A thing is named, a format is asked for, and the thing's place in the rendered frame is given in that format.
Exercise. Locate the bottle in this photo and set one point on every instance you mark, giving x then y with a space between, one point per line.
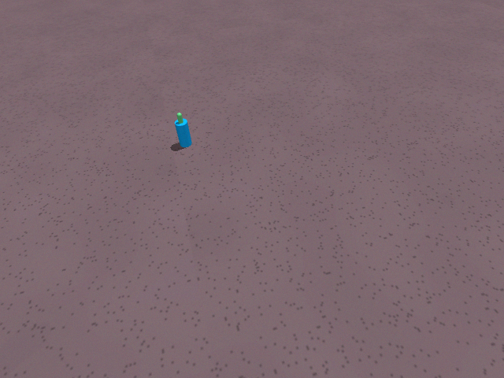
183 131

